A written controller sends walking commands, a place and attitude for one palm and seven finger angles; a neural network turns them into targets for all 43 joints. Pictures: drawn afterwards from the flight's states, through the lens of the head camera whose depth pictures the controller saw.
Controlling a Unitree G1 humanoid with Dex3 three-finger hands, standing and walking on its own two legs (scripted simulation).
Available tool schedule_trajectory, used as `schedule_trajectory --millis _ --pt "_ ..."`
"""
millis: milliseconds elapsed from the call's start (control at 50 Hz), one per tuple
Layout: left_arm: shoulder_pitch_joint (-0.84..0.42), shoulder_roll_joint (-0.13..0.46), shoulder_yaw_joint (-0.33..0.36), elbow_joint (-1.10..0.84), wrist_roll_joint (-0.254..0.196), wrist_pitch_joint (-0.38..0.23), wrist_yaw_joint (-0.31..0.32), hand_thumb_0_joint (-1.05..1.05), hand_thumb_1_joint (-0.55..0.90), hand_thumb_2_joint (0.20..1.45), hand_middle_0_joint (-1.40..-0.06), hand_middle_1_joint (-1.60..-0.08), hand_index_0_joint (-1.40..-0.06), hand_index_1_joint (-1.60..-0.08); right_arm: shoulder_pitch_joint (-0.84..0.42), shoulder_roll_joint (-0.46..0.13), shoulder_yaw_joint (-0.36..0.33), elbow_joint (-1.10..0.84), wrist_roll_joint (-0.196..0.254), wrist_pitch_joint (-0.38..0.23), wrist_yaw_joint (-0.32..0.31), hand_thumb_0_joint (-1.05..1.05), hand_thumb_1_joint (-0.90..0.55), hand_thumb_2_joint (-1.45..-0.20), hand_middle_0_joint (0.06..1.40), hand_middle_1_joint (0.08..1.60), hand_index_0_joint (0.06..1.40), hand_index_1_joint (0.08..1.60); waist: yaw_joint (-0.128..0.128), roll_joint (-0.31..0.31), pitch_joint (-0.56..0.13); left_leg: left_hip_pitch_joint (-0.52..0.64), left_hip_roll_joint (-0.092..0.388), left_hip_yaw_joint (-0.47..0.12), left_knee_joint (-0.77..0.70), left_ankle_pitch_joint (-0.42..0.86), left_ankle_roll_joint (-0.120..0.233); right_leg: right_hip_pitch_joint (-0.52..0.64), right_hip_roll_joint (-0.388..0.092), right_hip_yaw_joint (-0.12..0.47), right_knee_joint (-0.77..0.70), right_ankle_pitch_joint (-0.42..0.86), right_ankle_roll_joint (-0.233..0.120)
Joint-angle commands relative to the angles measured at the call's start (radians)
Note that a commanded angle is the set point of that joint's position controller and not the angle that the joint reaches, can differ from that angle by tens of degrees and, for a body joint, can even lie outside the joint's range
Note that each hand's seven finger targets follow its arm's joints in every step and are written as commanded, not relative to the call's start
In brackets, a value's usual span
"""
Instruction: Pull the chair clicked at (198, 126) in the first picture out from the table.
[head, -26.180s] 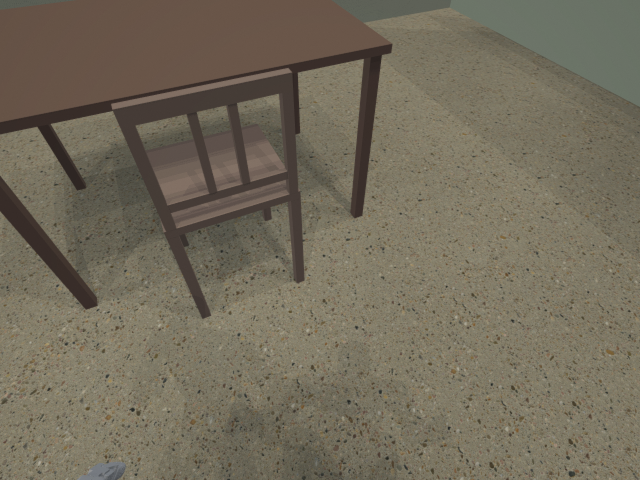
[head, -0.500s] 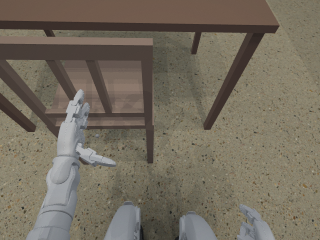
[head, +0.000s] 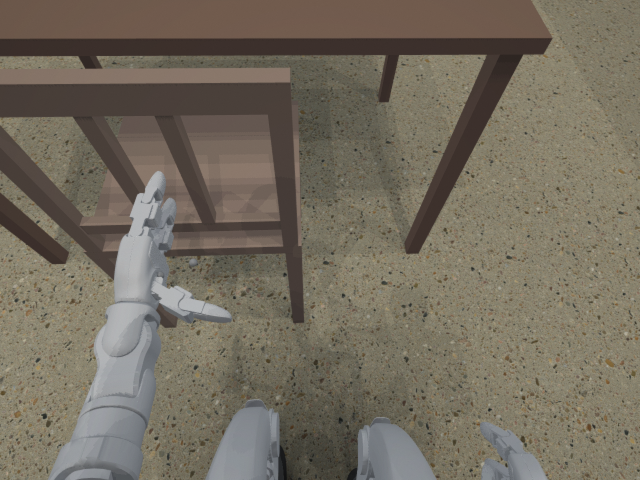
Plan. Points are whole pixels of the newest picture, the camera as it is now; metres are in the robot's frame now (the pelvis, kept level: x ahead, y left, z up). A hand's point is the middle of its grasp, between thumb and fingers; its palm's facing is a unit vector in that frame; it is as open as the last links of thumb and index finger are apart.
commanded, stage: aim the fingers beside a spindle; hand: left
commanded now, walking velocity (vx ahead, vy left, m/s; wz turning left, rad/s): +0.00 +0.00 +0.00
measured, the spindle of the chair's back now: (125, 174) +0.51 +0.29 +0.02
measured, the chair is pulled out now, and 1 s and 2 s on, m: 0.00 0.00 0.00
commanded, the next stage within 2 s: push the fingers through the gap in 0.20 s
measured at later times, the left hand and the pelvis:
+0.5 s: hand (195, 259) +0.37 +0.16 +0.03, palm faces +0.04 -1.00 -0.05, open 17.0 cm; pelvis +0.00 +0.00 +0.00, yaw +0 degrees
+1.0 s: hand (200, 220) +0.43 +0.17 +0.03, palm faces +0.05 -1.00 -0.05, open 17.0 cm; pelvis +0.00 +0.00 -0.01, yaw +0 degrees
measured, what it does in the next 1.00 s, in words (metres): stands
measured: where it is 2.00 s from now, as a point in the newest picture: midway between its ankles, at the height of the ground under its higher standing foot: outside the picture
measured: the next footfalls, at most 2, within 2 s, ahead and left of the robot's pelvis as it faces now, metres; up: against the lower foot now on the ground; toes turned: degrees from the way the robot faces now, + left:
none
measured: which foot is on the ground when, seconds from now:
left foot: down 0.00-1.00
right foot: down 0.00-1.00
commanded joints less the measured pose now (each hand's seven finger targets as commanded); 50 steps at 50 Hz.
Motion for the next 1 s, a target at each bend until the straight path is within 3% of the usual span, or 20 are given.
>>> schedule_trajectory --millis 0,40,80,180,200,220,260,300,340,400,500,540,640,700,740,780,860,880,900,980 --pt "-0.252 0.131 0.035 -0.210 -0.009 -0.076 0.003 0.000 -0.500 0.300 -0.060 -0.080 -0.060 -0.080 0.022 -0.145 -0.060 -0.113 0.000 -0.040 -0.015 0.000 -0.900 -0.900 0.200 0.300 0.200 0.300 -0.024 -0.003 -0.375 0.338 -0.031 -0.065 -0.125 0.200 0.002 0.109 0.017 0.080 -0.202 0.283 0.014" --pt "-0.249 0.139 0.042 -0.243 -0.006 -0.086 0.009 0.000 -0.500 0.300 -0.060 -0.080 -0.060 -0.080 0.022 -0.141 -0.060 -0.115 -0.003 -0.040 -0.012 0.000 -0.900 -0.900 0.200 0.300 0.200 0.300 -0.012 0.030 -0.396 0.375 -0.030 -0.070 -0.135 0.223 -0.003 0.115 0.017 0.075 -0.197 0.294 0.011" --pt "-0.220 0.137 0.041 -0.264 -0.004 -0.089 0.017 0.000 -0.500 0.300 -0.060 -0.080 -0.060 -0.080 0.020 -0.140 -0.062 -0.123 -0.004 -0.041 -0.011 0.000 -0.900 -0.900 0.200 0.300 0.200 0.300 -0.005 0.023 -0.425 0.390 -0.030 -0.069 -0.137 0.242 -0.003 0.131 0.017 0.076 -0.196 0.313 0.012" --pt "-0.193 0.126 0.036 -0.225 -0.002 -0.072 0.020 0.000 -0.500 0.300 -0.060 -0.080 -0.060 -0.080 0.017 -0.139 -0.061 -0.120 -0.001 -0.034 -0.009 0.000 -0.900 -0.900 0.200 0.300 0.200 0.300 -0.016 -0.024 -0.375 0.342 -0.033 -0.062 -0.133 0.216 0.001 0.140 0.017 0.080 -0.206 0.308 0.017" --pt "-0.184 0.148 0.057 -0.229 -0.001 -0.074 0.021 0.000 -0.500 0.300 -0.060 -0.080 -0.060 -0.080 0.015 -0.142 -0.062 -0.123 -0.001 -0.035 -0.011 0.000 -0.900 -0.900 0.200 0.300 0.200 0.300 -0.008 -0.015 -0.384 0.338 -0.032 -0.059 -0.129 0.218 0.002 0.141 0.017 0.083 -0.201 0.311 0.015" --pt "-0.195 0.122 0.028 -0.245 -0.002 -0.077 0.016 0.000 -0.500 0.300 -0.060 -0.080 -0.060 -0.080 0.012 -0.137 -0.058 -0.127 -0.001 -0.035 -0.009 0.000 -0.900 -0.900 0.200 0.300 0.200 0.300 -0.010 0.010 -0.388 0.351 -0.034 -0.061 -0.133 0.223 0.000 0.138 0.016 0.081 -0.200 0.313 0.014" --pt "-0.170 0.134 0.045 -0.230 -0.007 -0.073 0.014 0.000 -0.500 0.300 -0.060 -0.080 -0.060 -0.080 0.010 -0.138 -0.059 -0.129 0.000 -0.033 -0.010 0.000 -0.900 -0.900 0.200 0.300 0.200 0.300 -0.008 -0.020 -0.372 0.329 -0.035 -0.055 -0.132 0.211 0.002 0.157 0.016 0.088 -0.210 0.313 0.016" --pt "-0.215 0.131 0.032 -0.237 -0.005 -0.079 0.010 0.000 -0.500 0.300 -0.060 -0.080 -0.060 -0.080 0.012 -0.139 -0.058 -0.123 -0.001 -0.036 -0.012 0.000 -0.900 -0.900 0.200 0.300 0.200 0.300 -0.022 -0.012 -0.368 0.329 -0.033 -0.060 -0.123 0.210 0.004 0.132 0.018 0.086 -0.201 0.307 0.016" --pt "-0.243 0.152 0.055 -0.239 -0.007 -0.087 0.010 0.000 -0.500 0.300 -0.060 -0.080 -0.060 -0.080 0.015 -0.139 -0.059 -0.116 -0.002 -0.038 -0.014 0.000 -0.900 -0.900 0.200 0.300 0.200 0.300 -0.017 0.001 -0.380 0.332 -0.033 -0.060 -0.119 0.210 0.001 0.132 0.016 0.089 -0.200 0.304 0.015" --pt "-0.325 0.139 0.025 -0.218 -0.001 -0.091 0.006 0.000 -0.500 0.300 -0.060 -0.080 -0.060 -0.080 0.018 -0.141 -0.056 -0.106 -0.002 -0.045 -0.018 0.000 -0.900 -0.900 0.200 0.300 0.200 0.300 -0.039 0.012 -0.369 0.343 -0.030 -0.070 -0.115 0.192 0.002 0.085 0.020 0.083 -0.196 0.269 0.014" --pt "-0.377 0.154 0.040 -0.159 0.004 -0.076 0.008 0.000 -0.500 0.300 -0.060 -0.080 -0.060 -0.080 0.028 -0.148 -0.056 -0.097 -0.002 -0.046 -0.019 0.000 -0.900 -0.900 0.200 0.300 0.200 0.300 -0.037 0.031 -0.394 0.357 -0.030 -0.076 -0.115 0.192 -0.001 0.067 0.020 0.080 -0.195 0.256 0.012" --pt "-0.398 0.165 0.060 -0.105 0.004 -0.064 0.010 0.000 -0.500 0.300 -0.060 -0.080 -0.060 -0.080 0.033 -0.147 -0.055 -0.091 -0.002 -0.041 -0.020 0.000 -0.900 -0.900 0.200 0.300 0.200 0.300 -0.044 -0.013 -0.382 0.325 -0.031 -0.071 -0.112 0.173 0.001 0.079 0.019 0.083 -0.204 0.248 0.017" --pt "-0.424 0.196 0.094 -0.102 0.008 -0.066 0.017 0.000 -0.500 0.300 -0.060 -0.080 -0.060 -0.080 0.050 -0.145 -0.054 -0.097 -0.007 -0.034 -0.014 0.000 -0.900 -0.900 0.200 0.300 0.200 0.300 -0.026 0.024 -0.440 0.346 -0.032 -0.066 -0.112 0.235 -0.002 0.114 0.020 0.086 -0.188 0.312 0.015" --pt "-0.459 0.180 0.073 -0.104 0.013 -0.073 0.019 0.000 -0.500 0.300 -0.060 -0.080 -0.060 -0.080 0.062 -0.147 -0.058 -0.091 -0.007 -0.031 -0.011 0.000 -0.900 -0.900 0.200 0.300 0.200 0.300 -0.046 0.005 -0.449 0.353 -0.029 -0.069 -0.106 0.252 0.002 0.107 0.023 0.084 -0.186 0.330 0.018" --pt "-0.462 0.204 0.094 -0.094 0.015 -0.079 0.019 0.000 -0.500 0.300 -0.060 -0.080 -0.060 -0.080 0.067 -0.151 -0.060 -0.083 -0.007 -0.028 -0.011 0.000 -0.900 -0.900 0.200 0.300 0.200 0.300 -0.038 0.028 -0.449 0.359 -0.028 -0.069 -0.111 0.245 -0.003 0.104 0.022 0.085 -0.189 0.318 0.015" --pt "-0.477 0.182 0.079 -0.056 0.016 -0.078 0.018 0.000 -0.500 0.300 -0.060 -0.080 -0.060 -0.080 0.072 -0.148 -0.058 -0.076 -0.007 -0.025 -0.010 0.000 -0.900 -0.900 0.200 0.300 0.200 0.300 -0.050 0.014 -0.413 0.344 -0.028 -0.068 -0.115 0.221 -0.002 0.088 0.023 0.082 -0.199 0.293 0.016" --pt "-0.558 0.203 0.091 0.018 0.027 -0.082 0.022 0.000 -0.500 0.300 -0.060 -0.080 -0.060 -0.080 0.084 -0.154 -0.055 -0.060 -0.011 -0.020 -0.010 0.000 -0.900 -0.900 0.200 0.300 0.200 0.300 -0.064 0.015 -0.393 0.311 -0.032 -0.067 -0.110 0.180 0.001 0.069 0.022 0.087 -0.205 0.250 0.017" --pt "-0.578 0.225 0.111 0.029 0.028 -0.084 0.023 0.000 -0.500 0.300 -0.060 -0.080 -0.060 -0.080 0.091 -0.156 -0.056 -0.057 -0.012 -0.018 -0.010 0.000 -0.900 -0.900 0.200 0.300 0.200 0.300 -0.066 -0.008 -0.401 0.302 -0.031 -0.068 -0.107 0.178 0.003 0.079 0.023 0.089 -0.205 0.251 0.018" --pt "-0.583 0.261 0.137 0.027 0.031 -0.091 0.023 0.000 -0.500 0.300 -0.060 -0.080 -0.060 -0.080 0.093 -0.159 -0.057 -0.060 -0.014 -0.017 -0.012 0.000 -0.900 -0.900 0.200 0.300 0.200 0.300 -0.053 0.012 -0.420 0.301 -0.031 -0.065 -0.102 0.190 0.002 0.091 0.024 0.094 -0.197 0.261 0.015" --pt "-0.624 0.261 0.138 0.079 0.033 -0.093 0.013 0.000 -0.500 0.300 -0.060 -0.080 -0.060 -0.080 0.106 -0.159 -0.055 -0.056 -0.016 -0.008 -0.008 0.000 -0.900 -0.900 0.200 0.300 0.200 0.300 -0.063 0.022 -0.430 0.316 -0.030 -0.067 -0.101 0.214 0.001 0.082 0.026 0.089 -0.194 0.280 0.015"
